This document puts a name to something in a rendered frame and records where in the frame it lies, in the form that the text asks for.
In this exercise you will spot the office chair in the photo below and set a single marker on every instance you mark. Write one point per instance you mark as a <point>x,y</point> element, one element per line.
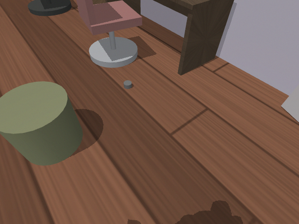
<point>111,52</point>
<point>49,7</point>

